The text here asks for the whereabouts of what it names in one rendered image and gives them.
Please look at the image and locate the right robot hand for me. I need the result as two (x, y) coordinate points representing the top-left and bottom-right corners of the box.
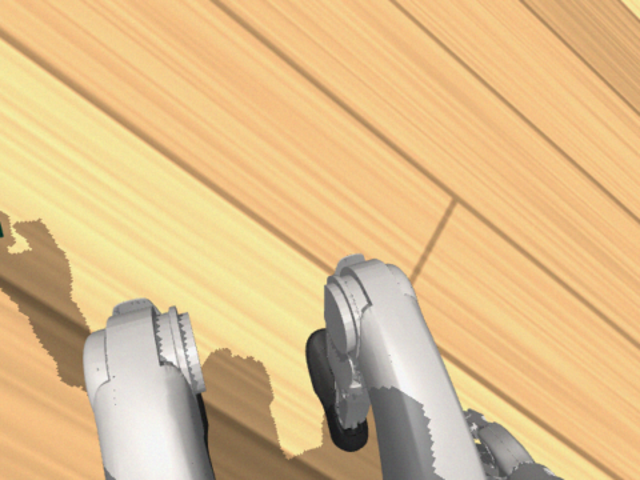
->
(463, 409), (535, 480)

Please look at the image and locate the right robot arm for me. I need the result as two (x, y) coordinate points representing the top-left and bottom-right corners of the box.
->
(509, 463), (564, 480)

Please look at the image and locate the left robot foot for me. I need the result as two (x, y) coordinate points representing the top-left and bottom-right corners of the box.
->
(196, 393), (216, 480)

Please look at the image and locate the right robot foot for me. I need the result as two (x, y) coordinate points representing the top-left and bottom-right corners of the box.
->
(306, 328), (368, 452)

